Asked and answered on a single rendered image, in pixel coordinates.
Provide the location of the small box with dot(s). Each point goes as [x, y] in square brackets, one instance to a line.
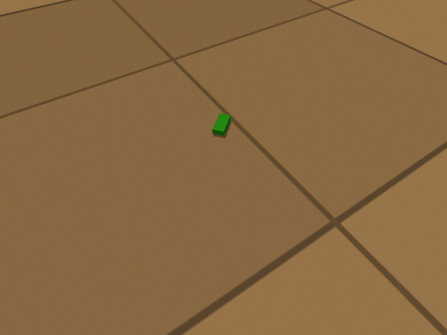
[221, 124]

